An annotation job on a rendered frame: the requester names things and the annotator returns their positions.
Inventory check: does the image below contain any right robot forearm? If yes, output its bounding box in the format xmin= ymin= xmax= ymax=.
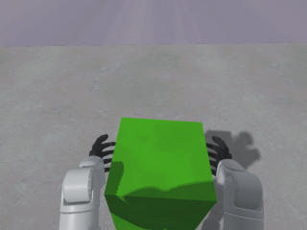
xmin=216 ymin=159 xmax=264 ymax=230

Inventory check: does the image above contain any robot left hand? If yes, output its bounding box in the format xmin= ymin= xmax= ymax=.
xmin=89 ymin=134 xmax=116 ymax=173

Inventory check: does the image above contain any left robot forearm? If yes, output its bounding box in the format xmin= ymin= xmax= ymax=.
xmin=59 ymin=155 xmax=106 ymax=230

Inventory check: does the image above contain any robot right hand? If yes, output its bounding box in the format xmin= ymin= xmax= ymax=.
xmin=205 ymin=136 xmax=232 ymax=176

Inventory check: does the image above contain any carton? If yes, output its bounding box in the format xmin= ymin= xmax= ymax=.
xmin=104 ymin=117 xmax=217 ymax=230

